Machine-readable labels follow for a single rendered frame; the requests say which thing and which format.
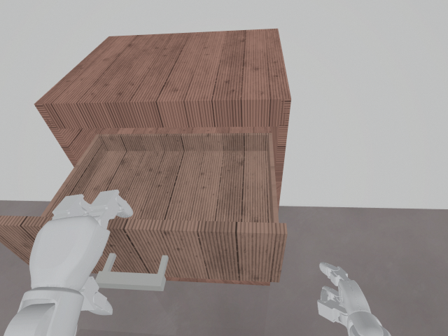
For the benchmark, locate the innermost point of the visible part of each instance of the robot left forearm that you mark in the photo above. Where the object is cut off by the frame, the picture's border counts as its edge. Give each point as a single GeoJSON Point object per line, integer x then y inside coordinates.
{"type": "Point", "coordinates": [47, 311]}

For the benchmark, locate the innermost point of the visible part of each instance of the handle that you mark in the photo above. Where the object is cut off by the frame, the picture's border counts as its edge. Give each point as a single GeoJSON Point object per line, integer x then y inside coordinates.
{"type": "Point", "coordinates": [132, 281]}

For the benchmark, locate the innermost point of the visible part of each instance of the drawer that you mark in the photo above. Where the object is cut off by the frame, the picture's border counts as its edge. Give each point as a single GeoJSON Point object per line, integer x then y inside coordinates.
{"type": "Point", "coordinates": [207, 201]}

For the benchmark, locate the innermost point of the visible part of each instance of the cabinet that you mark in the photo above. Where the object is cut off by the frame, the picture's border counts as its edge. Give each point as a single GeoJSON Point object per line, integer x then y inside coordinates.
{"type": "Point", "coordinates": [184, 83]}

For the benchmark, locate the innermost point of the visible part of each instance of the left robot hand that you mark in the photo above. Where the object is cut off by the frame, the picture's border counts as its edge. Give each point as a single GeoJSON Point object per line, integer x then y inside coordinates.
{"type": "Point", "coordinates": [68, 247]}

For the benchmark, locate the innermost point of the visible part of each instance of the right robot hand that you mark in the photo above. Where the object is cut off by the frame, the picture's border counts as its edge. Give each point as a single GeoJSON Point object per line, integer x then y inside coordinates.
{"type": "Point", "coordinates": [337, 306]}

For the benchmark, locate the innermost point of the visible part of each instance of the robot right forearm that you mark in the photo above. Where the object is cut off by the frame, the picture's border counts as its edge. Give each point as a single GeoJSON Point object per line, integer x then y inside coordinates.
{"type": "Point", "coordinates": [362, 323]}

